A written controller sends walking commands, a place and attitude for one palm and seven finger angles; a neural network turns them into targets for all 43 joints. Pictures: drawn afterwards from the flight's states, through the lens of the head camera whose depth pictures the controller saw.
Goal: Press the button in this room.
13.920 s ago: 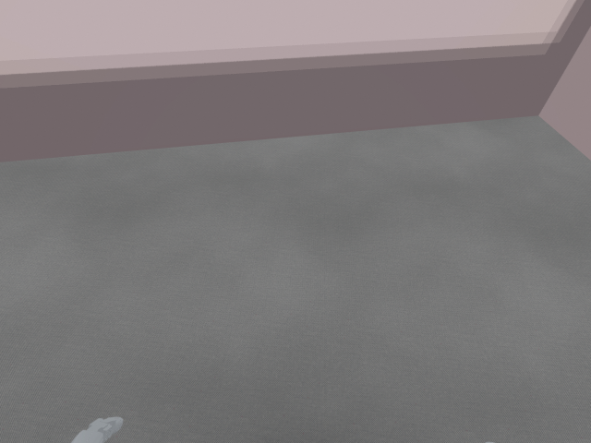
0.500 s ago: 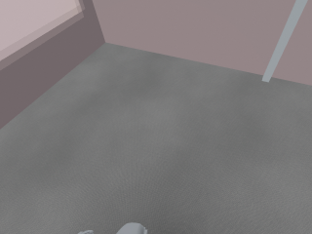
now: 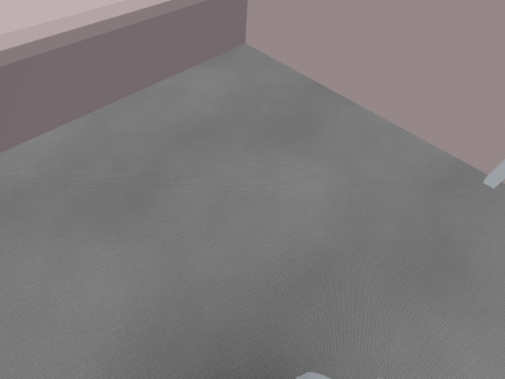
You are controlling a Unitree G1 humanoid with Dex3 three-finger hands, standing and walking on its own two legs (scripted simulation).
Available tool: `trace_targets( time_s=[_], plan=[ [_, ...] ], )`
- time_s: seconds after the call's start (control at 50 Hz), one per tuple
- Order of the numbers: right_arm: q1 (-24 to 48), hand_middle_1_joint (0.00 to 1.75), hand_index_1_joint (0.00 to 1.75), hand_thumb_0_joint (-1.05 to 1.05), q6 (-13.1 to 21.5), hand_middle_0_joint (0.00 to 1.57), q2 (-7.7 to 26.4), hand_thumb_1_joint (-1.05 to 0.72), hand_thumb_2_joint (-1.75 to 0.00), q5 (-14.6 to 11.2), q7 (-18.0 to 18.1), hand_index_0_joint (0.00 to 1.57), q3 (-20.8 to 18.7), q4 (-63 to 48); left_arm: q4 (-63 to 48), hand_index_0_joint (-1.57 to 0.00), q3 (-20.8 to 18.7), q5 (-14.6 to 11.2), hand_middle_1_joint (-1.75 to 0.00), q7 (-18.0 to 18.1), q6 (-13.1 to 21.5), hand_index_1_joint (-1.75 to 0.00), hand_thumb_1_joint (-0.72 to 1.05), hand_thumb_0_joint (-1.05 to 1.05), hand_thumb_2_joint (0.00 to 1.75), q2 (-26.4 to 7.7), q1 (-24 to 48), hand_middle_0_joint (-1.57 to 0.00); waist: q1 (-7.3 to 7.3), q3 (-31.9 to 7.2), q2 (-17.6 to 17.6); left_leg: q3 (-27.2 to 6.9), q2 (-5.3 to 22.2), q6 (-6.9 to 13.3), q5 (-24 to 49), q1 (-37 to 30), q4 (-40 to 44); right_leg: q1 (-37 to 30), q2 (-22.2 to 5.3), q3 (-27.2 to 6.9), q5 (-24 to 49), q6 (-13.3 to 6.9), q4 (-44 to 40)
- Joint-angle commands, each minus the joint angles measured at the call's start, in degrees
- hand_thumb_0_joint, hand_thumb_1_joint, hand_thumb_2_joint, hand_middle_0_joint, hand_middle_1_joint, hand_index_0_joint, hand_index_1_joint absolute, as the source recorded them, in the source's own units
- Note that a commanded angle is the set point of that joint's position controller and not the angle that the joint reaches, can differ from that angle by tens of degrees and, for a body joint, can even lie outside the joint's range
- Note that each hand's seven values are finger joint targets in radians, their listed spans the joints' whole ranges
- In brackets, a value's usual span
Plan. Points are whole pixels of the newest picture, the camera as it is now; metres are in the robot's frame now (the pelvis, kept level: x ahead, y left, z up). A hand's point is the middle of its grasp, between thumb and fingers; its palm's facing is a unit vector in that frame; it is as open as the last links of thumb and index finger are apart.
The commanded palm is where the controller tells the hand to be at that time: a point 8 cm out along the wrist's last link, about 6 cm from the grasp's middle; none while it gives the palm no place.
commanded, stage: turn or walk to find it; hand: left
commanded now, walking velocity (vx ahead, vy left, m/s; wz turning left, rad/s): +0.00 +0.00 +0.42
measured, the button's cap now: out of the picture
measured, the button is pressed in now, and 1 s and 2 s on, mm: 0 0 0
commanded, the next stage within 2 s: none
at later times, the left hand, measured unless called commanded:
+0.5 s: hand out of the picture +0.04 +0.14 -0.14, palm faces +0.22 -0.93 -0.28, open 7.4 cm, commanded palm none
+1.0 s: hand out of the picture -0.13 +0.18 -0.18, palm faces +0.48 -0.85 -0.23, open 7.4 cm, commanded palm none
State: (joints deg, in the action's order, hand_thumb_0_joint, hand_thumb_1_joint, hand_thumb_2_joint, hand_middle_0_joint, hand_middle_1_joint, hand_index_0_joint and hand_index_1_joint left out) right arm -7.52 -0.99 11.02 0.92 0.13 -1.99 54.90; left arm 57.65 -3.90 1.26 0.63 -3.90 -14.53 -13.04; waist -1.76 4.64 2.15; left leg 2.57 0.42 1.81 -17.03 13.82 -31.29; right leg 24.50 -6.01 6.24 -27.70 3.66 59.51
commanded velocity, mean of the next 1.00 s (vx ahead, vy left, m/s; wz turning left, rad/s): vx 0.00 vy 0.00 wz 0.42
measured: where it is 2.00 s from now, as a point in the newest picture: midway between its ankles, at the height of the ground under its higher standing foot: outside the picture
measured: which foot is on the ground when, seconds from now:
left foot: down 0.00-0.34, up 0.36-0.82, down 0.84-1.00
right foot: up 0.00-0.30, down 0.32-0.86, up 0.88-1.00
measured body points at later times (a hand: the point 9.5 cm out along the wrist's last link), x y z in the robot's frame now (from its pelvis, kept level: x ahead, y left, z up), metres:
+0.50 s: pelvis -0.02 -0.06 +0.00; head +0.01 -0.10 +0.45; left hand +0.03 +0.19 -0.11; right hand +0.06 -0.31 -0.17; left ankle -0.07 +0.09 -0.64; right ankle +0.01 -0.14 -0.73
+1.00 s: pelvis -0.06 -0.02 +0.00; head -0.04 +0.02 +0.45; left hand -0.16 +0.23 -0.16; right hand +0.14 -0.20 -0.12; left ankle -0.11 +0.06 -0.73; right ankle -0.01 -0.16 -0.67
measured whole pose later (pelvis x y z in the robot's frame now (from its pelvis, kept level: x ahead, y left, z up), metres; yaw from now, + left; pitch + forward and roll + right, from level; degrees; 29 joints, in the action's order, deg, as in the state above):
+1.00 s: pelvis -0.06 -0.02 +0.00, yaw +25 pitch -1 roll -1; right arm -7.6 -0.9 10.7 0.8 0.3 -1.8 55.1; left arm 58.3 -3.9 1.3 0.6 -4.0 -14.9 -13.3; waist -2.0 4.3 2.3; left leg 1.9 0.5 2.1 -17.0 12.1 -29.6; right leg 25.2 -6.2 5.4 -26.0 4.0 59.6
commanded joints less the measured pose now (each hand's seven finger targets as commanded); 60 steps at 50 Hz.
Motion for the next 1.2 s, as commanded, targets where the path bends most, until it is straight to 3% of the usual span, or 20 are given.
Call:
trace_targets(
  time_s=[0.0,0.16,0.26,0.28,0.3,0.32,0.34,0.36,0.38,0.44,0.68,0.74,0.78,0.8,0.82,0.84,0.86,0.9,0.96,1.18],
  plan=[
    [-3.3,0.3,0.3,0.0,1.0,0.2,11.4,-0.9,-0.9,0.0,1.1,0.2,-2.8,-2.4,-5.0,-0.2,-0.3,-0.4,-0.3,-0.1,2.2,-0.3,0.9,0.0,0.9,-3.6,1.1,-0.2,2.14,-6.7,-9.2,-12.1,13.0,6.6,32.5,-9.4,11.3,6.4,-0.2,-4.1,4.6,1.2,3.7],
    [-6.1,0.3,0.3,0.0,0.3,0.2,11.7,-0.9,-0.9,0.5,0.7,0.2,-3.7,-2.1,-8.0,-0.2,0.3,-0.7,-0.3,0.4,2.3,-0.3,0.9,0.0,0.9,-2.5,6.1,-0.2,3.88,-5.9,-10.8,-17.8,13.2,8.1,31.4,-7.6,10.0,1.7,1.9,-4.3,1.1,1.3,-10.6],
    [-3.7,0.3,0.3,0.0,-0.1,0.2,11.3,-0.9,-0.9,0.2,0.4,0.2,-4.1,-3.1,-6.9,-0.2,0.0,-1.0,-0.3,0.6,3.3,-0.3,0.9,0.0,0.9,-3.1,0.3,-0.2,0.76,-8.1,-10.3,-18.7,9.3,4.9,26.3,0.2,5.2,-13.4,4.0,-2.7,13.2,0.2,-30.9],
    [-3.8,0.3,0.3,0.0,0.0,0.2,9.8,-0.9,-0.9,-0.1,0.3,0.2,-3.9,-3.4,-6.5,-0.2,-0.4,-0.8,-0.3,0.8,3.9,-0.3,0.9,0.0,0.9,-4.7,-1.9,-0.2,-0.18,-9.4,-6.7,-17.0,6.7,2.3,19.3,4.9,1.7,-20.6,1.0,-4.9,18.4,-0.4,-38.0],
    [-4.7,0.3,0.3,0.0,0.0,0.2,6.2,-0.9,-0.9,-0.6,-0.1,0.2,-3.4,-4.1,-6.2,-0.2,-1.3,0.0,-0.3,1.3,4.5,-0.3,0.9,0.0,0.9,-9.5,-3.6,-0.2,-0.79,-10.7,7.0,-9.6,0.1,-1.7,2.2,15.6,-8.4,-29.0,-11.6,-16.6,21.9,-4.0,-41.2],
    [-2.4,0.3,0.3,0.0,-0.3,0.2,5.9,-0.9,-0.9,-0.4,0.0,0.2,-3.4,-5.8,-6.9,-0.2,-1.8,0.2,-0.3,1.4,4.4,-0.3,0.9,0.0,0.9,-12.5,-4.0,-0.2,-1.9,-8.0,14.2,-5.4,-3.9,-3.6,-16.9,19.2,-20.5,-23.2,-22.2,-25.7,28.4,-10.9,-42.9],
    [-2.8,0.3,0.3,0.0,-1.1,0.2,8.0,-0.9,-0.9,0.1,0.1,0.2,-4.0,-4.9,-7.4,-0.2,-1.6,-0.2,-0.3,1.5,4.2,-0.3,0.9,0.0,0.9,-10.6,-2.0,-0.2,-0.98,-7.0,9.1,-8.4,-1.6,-3.2,-15.6,17.4,-29.5,-17.0,-21.4,-22.5,24.0,-13.4,-43.8],
    [-4.1,0.3,0.3,0.0,-1.9,0.2,8.1,-0.9,-0.9,0.3,-0.2,0.2,-4.3,-3.9,-8.3,-0.2,-1.6,-0.3,-0.3,1.9,4.2,-0.3,0.9,0.0,0.9,-8.6,1.9,-0.2,0.69,-4.2,11.5,-9.2,-0.3,-3.1,-12.8,17.6,-33.8,-12.5,-19.0,-19.6,16.6,-12.6,-45.6],
    [-4.7,0.3,0.3,0.0,-2.2,0.2,7.7,-0.9,-0.9,0.4,-0.5,0.2,-4.4,-2.7,-9.1,-0.2,-1.1,-0.4,-0.3,1.6,4.0,-0.3,0.9,0.0,0.9,-7.5,4.4,-0.2,1.78,-1.6,7.3,-7.9,0.2,-3.4,-9.5,17.5,-37.5,-10.0,-16.3,-16.8,13.1,-11.2,-45.7],
    [-8.4,0.3,0.3,0.0,-2.5,0.2,6.3,-0.9,-0.9,0.5,-1.1,0.2,-4.0,-0.7,-9.3,-0.2,-0.1,-0.4,-0.3,1.2,4.6,-0.3,0.9,0.0,0.9,-4.9,5.0,-0.2,3.15,-1.6,6.5,-5.8,0.6,-4.8,-2.7,17.9,-39.8,-11.9,-11.3,-7.6,18.3,-8.4,-43.9],
    [-0.6,0.3,0.3,0.0,-1.8,0.2,5.1,-0.9,-0.9,-0.2,-0.9,0.2,-2.4,-2.0,-4.9,-0.2,-1.3,0.5,-0.3,1.2,4.3,-0.3,0.9,0.0,0.9,-8.1,-4.1,-0.2,-1.38,-4.9,8.2,-0.2,2.5,-5.6,-9.7,12.3,-18.2,-20.0,-15.5,-4.6,29.5,-11.7,-40.2],
    [-1.7,0.3,0.3,0.0,-1.0,0.2,4.7,-0.9,-0.9,-0.6,-0.6,0.2,-2.0,-2.2,-4.3,-0.2,-1.6,0.6,-0.3,1.1,4.0,-0.3,0.9,0.0,0.9,-9.2,-3.9,-0.2,-0.66,-7.4,8.5,1.8,1.7,-4.7,-9.0,7.2,-9.3,-20.3,-16.1,-3.3,34.1,-11.7,-36.5],
    [-4.9,0.3,0.3,0.0,-0.4,0.2,5.2,-0.9,-0.9,-0.5,-0.6,0.2,-2.1,-1.5,-4.0,-0.2,-1.7,0.1,-0.3,1.0,3.7,-0.3,0.9,0.0,0.9,-8.9,-2.9,-0.2,1.37,-9.0,6.2,2.7,1.2,-4.0,-0.3,-0.2,2.0,-17.5,-14.4,0.0,32.6,-8.4,-31.2],
    [-6.6,0.3,0.3,0.0,0.1,0.2,7.1,-0.9,-0.9,-0.5,-0.7,0.2,-2.5,-1.0,-4.2,-0.2,-1.5,-0.4,-0.3,0.8,3.3,-0.3,0.9,0.0,0.9,-8.0,-2.7,-0.2,2.72,-9.9,1.7,0.4,2.7,-3.2,7.0,-7.6,8.6,-12.0,-12.5,2.4,28.2,-5.5,-25.8],
    [-7.9,0.3,0.3,0.0,0.6,0.2,12.2,-0.9,-0.9,-0.1,-0.4,0.2,-3.6,-1.2,-5.4,-0.2,-1.0,-0.9,-0.3,0.6,2.9,-0.3,0.9,0.0,0.9,-5.0,-3.3,-0.2,3.66,-10.6,-12.3,-14.8,14.0,1.4,16.4,-15.0,12.9,0.3,-5.8,5.5,12.4,-1.3,-15.4],
    [-9.6,0.3,0.3,0.0,0.2,0.2,16.3,-0.9,-0.9,0.0,0.0,0.2,-4.5,-1.0,-7.5,-0.2,0.3,-0.6,-0.3,0.5,2.5,-0.3,0.9,0.0,0.9,-2.3,0.2,-0.2,5.03,-7.9,-19.9,-23.5,22.9,7.3,31.0,-13.7,14.1,8.3,-1.2,3.1,-8.9,0.7,-6.1],
    [-10.0,0.3,0.3,0.0,-0.2,0.2,16.0,-0.9,-0.9,0.1,0.1,0.2,-4.2,-0.6,-7.8,-0.2,0.1,-0.2,-0.3,0.6,1.9,-0.3,0.9,0.0,0.9,-3.8,3.0,-0.2,5.34,-6.2,-13.2,-19.6,23.7,8.9,27.8,-8.8,13.5,6.0,-2.1,-0.8,-7.3,-0.2,-1.3],
    [-5.4,0.3,0.3,0.0,0.2,0.2,12.7,-0.9,-0.9,0.3,1.2,0.2,-3.3,-0.8,-5.9,-0.2,-0.4,-0.2,-0.3,0.5,1.3,-0.3,0.9,0.0,0.9,-3.9,3.9,-0.2,3.77,-3.0,-16.2,-17.0,17.6,6.9,29.4,-6.7,13.5,8.1,-1.9,-3.9,-1.3,0.4,2.6],
    [-2.7,0.3,0.3,0.0,0.8,0.2,11.3,-0.9,-0.9,0.0,1.2,0.2,-2.6,-2.0,-4.3,-0.2,-0.5,-0.4,-0.3,-0.2,2.0,-0.3,0.9,0.0,0.9,-4.1,1.2,-0.2,1.89,-4.6,-10.6,-12.0,13.3,6.3,33.7,-8.8,11.6,7.1,-0.5,-3.8,4.1,1.0,4.6],
    [-6.5,0.3,0.3,0.0,0.3,0.2,11.4,-0.9,-0.9,0.6,0.8,0.2,-3.8,-2.0,-8.1,-0.2,0.3,-0.9,-0.3,0.5,2.3,-0.3,0.9,0.0,0.9,-2.4,7.1,-0.2,4.03,-5.7,-11.5,-19.1,12.8,8.1,32.6,-7.4,9.8,0.6,2.3,-4.5,1.2,1.4,-11.9]
  ],
)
